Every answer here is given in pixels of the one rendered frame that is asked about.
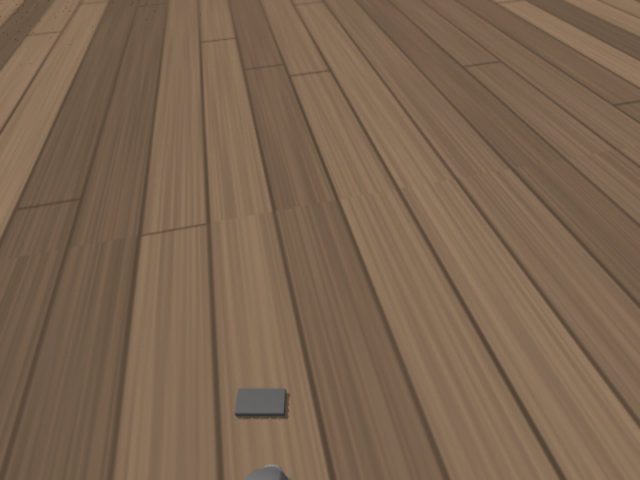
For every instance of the small box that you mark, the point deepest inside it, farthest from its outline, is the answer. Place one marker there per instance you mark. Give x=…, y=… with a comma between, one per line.
x=261, y=402

